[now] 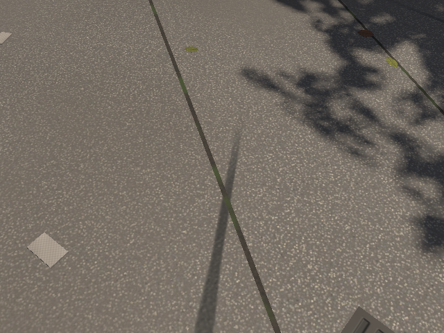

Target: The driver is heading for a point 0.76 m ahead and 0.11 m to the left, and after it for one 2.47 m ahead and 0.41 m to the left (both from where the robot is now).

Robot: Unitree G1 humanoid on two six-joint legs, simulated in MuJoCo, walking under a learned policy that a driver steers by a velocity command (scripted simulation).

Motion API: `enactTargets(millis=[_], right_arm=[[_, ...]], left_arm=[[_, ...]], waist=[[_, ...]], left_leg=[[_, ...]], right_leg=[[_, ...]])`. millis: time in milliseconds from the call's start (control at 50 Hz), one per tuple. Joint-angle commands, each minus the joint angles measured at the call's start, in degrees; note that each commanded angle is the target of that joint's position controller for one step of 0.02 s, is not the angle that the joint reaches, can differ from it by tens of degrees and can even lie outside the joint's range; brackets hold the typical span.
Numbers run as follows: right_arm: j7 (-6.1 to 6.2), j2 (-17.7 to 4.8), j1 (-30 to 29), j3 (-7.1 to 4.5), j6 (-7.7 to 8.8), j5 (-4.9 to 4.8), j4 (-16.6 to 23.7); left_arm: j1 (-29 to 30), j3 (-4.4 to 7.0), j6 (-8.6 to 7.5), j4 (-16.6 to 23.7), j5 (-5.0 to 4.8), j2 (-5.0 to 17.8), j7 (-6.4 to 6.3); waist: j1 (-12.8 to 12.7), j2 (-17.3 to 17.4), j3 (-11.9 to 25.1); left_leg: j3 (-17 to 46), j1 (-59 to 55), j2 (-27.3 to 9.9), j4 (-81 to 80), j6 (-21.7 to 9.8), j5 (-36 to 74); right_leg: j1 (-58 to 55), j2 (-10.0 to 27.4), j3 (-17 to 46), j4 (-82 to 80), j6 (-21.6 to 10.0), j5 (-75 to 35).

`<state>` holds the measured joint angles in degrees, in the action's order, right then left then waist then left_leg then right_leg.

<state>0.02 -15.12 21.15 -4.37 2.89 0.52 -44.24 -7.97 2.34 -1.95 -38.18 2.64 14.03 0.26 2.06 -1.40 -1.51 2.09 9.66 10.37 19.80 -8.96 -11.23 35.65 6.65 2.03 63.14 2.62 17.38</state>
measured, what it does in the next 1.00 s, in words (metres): walks ahead, turning left: right foot, then left foot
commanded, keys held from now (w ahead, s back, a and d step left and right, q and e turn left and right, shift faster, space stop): w+q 0.74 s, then w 0.26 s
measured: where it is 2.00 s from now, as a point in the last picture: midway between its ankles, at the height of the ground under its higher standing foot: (166, 277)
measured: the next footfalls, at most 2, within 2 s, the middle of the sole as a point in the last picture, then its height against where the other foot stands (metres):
right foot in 0.28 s outside the picture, level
left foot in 0.80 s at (165, 317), level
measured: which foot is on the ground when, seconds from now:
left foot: down 0.00-0.28, up 0.30-0.78, down 0.80-1.00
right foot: up 0.00-0.26, down 0.28-0.82, up 0.84-1.00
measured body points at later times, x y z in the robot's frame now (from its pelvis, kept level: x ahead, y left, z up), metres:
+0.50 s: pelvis +0.29 -0.05 +0.00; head +0.32 -0.06 +0.45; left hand +0.29 +0.24 -0.10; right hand +0.49 -0.28 -0.11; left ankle +0.25 +0.06 -0.65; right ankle +0.33 -0.14 -0.74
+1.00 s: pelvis +0.52 +0.10 +0.00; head +0.53 +0.13 +0.45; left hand +0.45 +0.37 -0.13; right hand +0.73 -0.07 -0.11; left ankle +0.49 +0.15 -0.74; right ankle +0.58 -0.04 -0.66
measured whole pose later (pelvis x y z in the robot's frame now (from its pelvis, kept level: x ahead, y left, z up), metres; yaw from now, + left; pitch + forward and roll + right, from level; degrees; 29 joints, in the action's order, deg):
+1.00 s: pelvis +0.52 +0.10 +0.00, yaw +32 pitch +1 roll +0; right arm -0.4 -13.7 16.2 -2.3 2.4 0.8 -44.7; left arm -15.9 2.0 -1.3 -43.5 1.8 15.2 1.4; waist -1.0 -1.9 -2.0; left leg -2.1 11.7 5.3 22.0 -6.2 -10.9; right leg 29.5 6.7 -1.8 63.4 0.2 18.3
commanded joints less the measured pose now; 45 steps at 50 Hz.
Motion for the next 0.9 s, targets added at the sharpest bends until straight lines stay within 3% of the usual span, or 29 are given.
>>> enactTargets(millis=[20, 120, 180, 200, 240, 260, 280, 300, 320, 340, 360, 400, 440, 500, 620, 700, 720, 760, 780, 800, 820, 840, 860, 880, 900], right_arm=[[0.05, -7.5, 1.4, -1.29, 1.45, -0.11, 3.0], [0.18, -8.3, 6.7, -1.32, 1.11, -0.14, 1.2], [0.73, -9.5, 7.1, -1.61, 0.8, 0.29, 1.1], [0.93, -10.0, 6.0, -1.75, 0.76, 0.38, 1.3], [0.78, -11.5, 2.5, -2.11, 0.94, 0.43, 2.0], [0.27, -11.7, 1.0, -2.14, 1.25, 0.1, 2.1], [-0.33, -8.3, 1.1, -1.23, 1.72, -0.27, 3.6], [-0.05, -2.1, 7.9, -0.01, 1.51, -2.16, 5.1], [0.39, -7.2, 8.4, -0.42, 0.85, 0.04, 4.5], [0.27, -7.9, 4.3, -0.76, 0.23, 0.92, 3.9], [-0.31, -7.3, 1.0, -0.54, -0.08, 1.18, 4.1], [-1.72, -5.8, -0.2, -0.37, -1.41, 1.73, 4.2], [-2.52, -4.5, -0.6, -0.02, -2.47, 1.96, 4.4], [-3.21, -4.0, -5.8, 0.29, -2.99, 2.17, 6.6], [-4.51, -1.9, -17.2, 1.63, -2.55, 1.53, 9.9], [-5.03, -2.2, -23.0, 1.77, -2.5, 1.71, 12.1], [-4.96, -2.4, -23.5, 1.65, -2.5, 1.94, 12.5], [-4.31, -2.9, -21.2, 1.21, -2.35, 2.52, 12.1], [-3.82, -3.6, -15.6, 0.68, -1.89, 2.77, 10.5], [-3.07, -4.8, -5.2, -0.23, -1.28, 3.22, 6.9], [-2.01, -10.1, 2.6, -1.73, -1.12, 3.9, 5.7], [-1.15, -14.9, 2.2, -2.72, -1.56, 1.23, 6.4], [-0.32, -13.5, 3.1, -2.51, -1.94, 0.77, 6.0], [0.23, -10.9, 0.8, -1.8, -1.59, 0.58, 4.6], [0.35, -8.0, -1.4, -0.87, -1.06, 0.45, 3.7]], left_arm=[[0.6, 0.58, 0.84, 3.5, 0.19, 4.1, 0.51], [11.2, -0.16, 0.57, 6.5, -0.61, 3.9, 0.94], [14.0, -0.09, -0.21, 8.1, -1.3, 4.7, 0.93], [12.6, 0.15, -0.43, 8.0, -1.36, 5.4, 0.77], [3.8, 1.24, -0.93, 5.6, -1.34, 7.7, -0.12], [-4.3, 2.05, -1.56, 3.5, -1.18, 9.2, -0.7], [-13.4, 2.93, -2.23, 2.6, 0.12, 12.3, -1.62], [-15.4, 3.93, -2.07, 3.0, 1.76, 17.6, -1.86], [-12.5, 3.92, -1.2, 3.4, 0.32, 15.2, -1.42], [-8.0, 2.54, -0.97, 3.8, -0.19, 9.4, -1.33], [-5.7, 1.57, -1.05, 3.3, -0.53, 5.9, -1.08], [-6.6, 1.19, -1.66, 1.3, -0.82, 5.1, -1.12], [-8.4, 1.48, -2.9, -0.3, -1.32, 5.6, -0.51], [-10.1, 1.83, -3.98, -2.0, -1.69, 6.5, -0.14], [-13.2, 2.16, -3.43, -4.7, -1.45, 7.7, -0.13], [-16.3, 2.71, -2.6, -6.5, -1.47, 9.7, -0.63], [-17.2, 2.83, -2.14, -7.1, -1.49, 10.3, -0.79], [-18.6, 2.92, -1.24, -8.3, -1.53, 11.7, -1.13], [-18.9, 2.81, -0.82, -8.7, -1.58, 12.2, -1.23], [-18.2, 2.38, -0.57, -8.3, -1.75, 11.7, -1.2], [-18.9, 1.07, -0.78, -5.2, -2.47, 7.6, -0.61], [-16.8, 0.87, -0.99, -1.5, -2.02, 6.0, 0.14], [-10.7, 1.74, -0.79, -0.7, -1.46, 9.5, 0.07], [-8.6, 1.06, -1.31, -0.4, -2.37, 7.6, 0.26], [-10.0, 0.74, -1.57, -1.5, -2.4, 6.8, 0.33]], waist=[[-1.3, 2.1, -0.3], [3.1, 4.8, -0.4], [3.8, 5.7, -0.3], [2.7, 5.9, -0.1], [-1.8, 6.6, 2.8], [-6.2, 4.4, 6.8], [-9.7, 0.7, 13.9], [-6.2, -13.9, 21.9], [-4.7, -12.8, 21.8], [-3.7, -5.9, 12.3], [-3.2, -1.5, 6.6], [-2.0, -3.9, 2.5], [-1.4, -4.2, 2.1], [-1.6, -4.0, 0.8], [-3.7, -3.5, -1.7], [-5.5, -3.7, -3.4], [-5.6, -3.8, -3.4], [-4.4, -4.5, -0.9], [-1.7, -4.2, 2.4], [3.1, -1.5, 8.2], [5.6, 7.2, 16.5], [3.4, 16.0, 20.8], [5.7, 6.9, 16.3], [3.8, 5.6, 9.9], [0.7, 3.6, 5.7]], left_leg=[[15.2, -0.2, -15.2, -7.7, -7.2, 22.7], [15.8, -5.6, -14.0, -4.2, -4.3, 26.2], [18.5, -8.7, -15.7, -1.4, -3.4, 28.4], [19.3, -8.9, -16.2, -0.2, -2.5, 29.0], [19.0, -6.2, -15.0, 6.9, 0.2, 38.4], [16.8, -3.8, -12.3, 16.5, 1.6, 39.4], [14.4, 4.1, -9.2, 31.3, 2.7, 25.4], [7.0, 20.8, -0.5, 49.2, 4.8, -18.4], [6.2, 26.9, -3.7, 56.4, 4.7, -18.3], [5.2, 27.9, -6.8, 57.1, 4.9, -12.7], [4.0, 26.8, -8.8, 54.5, 5.1, -8.8], [2.8, 24.0, -11.2, 50.9, 5.7, -7.8], [2.2, 23.1, -11.6, 49.8, 5.7, -7.1], [2.1, 28.0, -12.9, 46.7, 6.1, -2.8], [-2.1, 27.8, -14.0, 29.2, 6.3, 8.4], [-6.7, 24.8, -13.2, 20.0, 4.3, 4.1], [-7.8, 23.9, -12.3, 18.5, 3.4, 1.4], [-9.7, 17.7, -8.4, 15.7, 1.3, -5.1], [-9.7, 10.6, -5.8, 13.3, -0.2, -5.9], [-8.5, -3.3, -4.5, 9.1, -1.8, -2.9], [11.1, -22.3, -18.9, 6.6, -6.1, -13.8], [39.9, -29.5, -32.7, -2.5, -11.9, -8.7], [33.7, -27.0, -31.6, -2.7, -11.5, 2.7], [24.1, -20.8, -29.3, -1.6, -10.4, 11.8], [18.0, -13.2, -26.0, -2.6, -7.4, 17.7]], right_leg=[[3.9, -0.2, -2.1, -7.6, 1.1, -6.6], [3.7, -3.4, -3.1, -21.0, 0.3, -16.1], [0.8, -5.1, -2.2, -26.5, -1.0, -15.7], [-2.4, -5.6, -1.6, -28.8, -1.6, -14.7], [-16.0, -8.2, -2.1, -32.1, -3.6, -10.2], [-26.7, -7.7, -2.4, -35.3, -4.9, -11.5], [-40.6, 1.8, 6.6, -35.6, -7.3, -3.2], [-55.2, 19.4, 31.9, -39.6, -13.5, -0.7], [-50.8, 19.7, 44.2, -44.9, -15.9, 7.6], [-41.7, 17.1, 35.2, -46.6, -14.8, 11.6], [-34.7, 13.7, 26.0, -47.6, -13.4, 8.0], [-27.3, 9.3, 13.9, -49.7, -11.4, -2.6], [-25.4, 8.9, 8.6, -50.8, -11.5, -11.5], [-26.6, 9.8, 3.2, -53.2, -12.4, -15.7], [-28.6, 8.0, -8.2, -53.5, -10.4, -19.3], [-33.1, 9.3, -11.6, -52.1, -9.1, -23.0], [-35.1, 9.7, -12.4, -50.3, -8.9, -26.9], [-37.8, 10.0, -14.7, -41.8, -8.3, -45.7], [-37.3, 9.8, -15.8, -33.2, -8.2, -52.4], [-31.7, 8.2, -17.5, -20.6, -7.0, -48.8], [-14.3, 5.4, -17.5, -2.3, -4.6, -25.3], [2.6, -5.2, -12.3, 14.5, -1.9, 13.5], [8.0, -3.4, -4.6, 16.7, -2.2, 9.1], [8.1, -1.2, -3.3, 14.6, -2.9, 5.1], [4.3, 0.7, -2.7, 8.2, -3.2, 3.2]])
